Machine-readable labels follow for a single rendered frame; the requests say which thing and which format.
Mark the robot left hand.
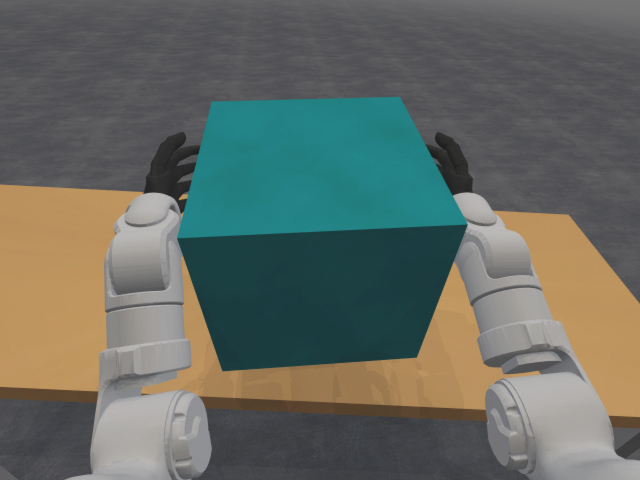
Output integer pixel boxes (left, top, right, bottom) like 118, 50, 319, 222
143, 132, 201, 214

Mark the left robot upper arm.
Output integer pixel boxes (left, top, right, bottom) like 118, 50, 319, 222
65, 390, 212, 480

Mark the carton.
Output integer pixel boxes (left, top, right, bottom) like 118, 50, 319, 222
177, 97, 468, 371

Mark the right robot upper arm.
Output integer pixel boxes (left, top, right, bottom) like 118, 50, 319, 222
485, 372, 640, 480

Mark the table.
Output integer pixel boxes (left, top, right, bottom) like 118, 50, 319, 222
0, 185, 640, 480

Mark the left robot forearm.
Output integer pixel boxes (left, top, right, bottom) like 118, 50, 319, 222
90, 193, 192, 474

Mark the robot right hand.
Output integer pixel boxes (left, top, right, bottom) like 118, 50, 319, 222
425, 132, 473, 195

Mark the right robot forearm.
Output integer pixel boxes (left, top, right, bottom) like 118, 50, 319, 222
453, 193, 614, 448

